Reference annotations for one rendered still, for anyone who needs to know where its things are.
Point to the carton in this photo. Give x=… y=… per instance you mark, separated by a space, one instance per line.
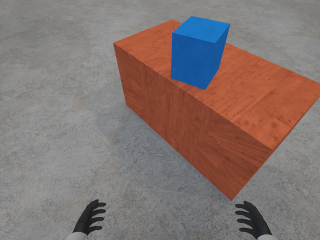
x=197 y=49

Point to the left robot hand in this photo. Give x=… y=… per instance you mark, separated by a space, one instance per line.
x=84 y=222

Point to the pedestal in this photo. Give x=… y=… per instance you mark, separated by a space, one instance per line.
x=226 y=131

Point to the right robot hand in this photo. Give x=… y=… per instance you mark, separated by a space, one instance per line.
x=256 y=221

